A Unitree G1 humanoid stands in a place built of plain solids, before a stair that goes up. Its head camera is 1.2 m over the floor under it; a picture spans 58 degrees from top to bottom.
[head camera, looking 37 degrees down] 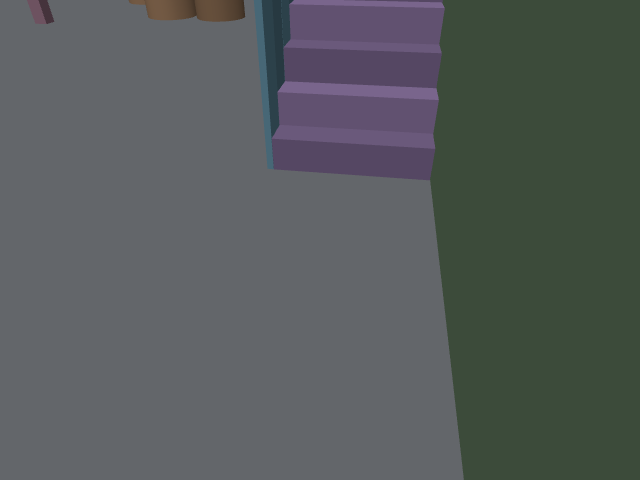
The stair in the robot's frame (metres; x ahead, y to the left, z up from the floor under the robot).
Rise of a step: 0.19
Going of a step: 0.20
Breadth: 0.90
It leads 8 degrees to the right of straight ahead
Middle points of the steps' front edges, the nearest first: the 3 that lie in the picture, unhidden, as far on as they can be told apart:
2.21 -0.17 0.19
2.41 -0.20 0.39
2.61 -0.23 0.58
